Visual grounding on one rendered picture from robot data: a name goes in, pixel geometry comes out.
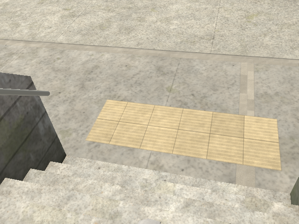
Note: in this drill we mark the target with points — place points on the stairs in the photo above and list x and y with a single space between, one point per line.
84 191

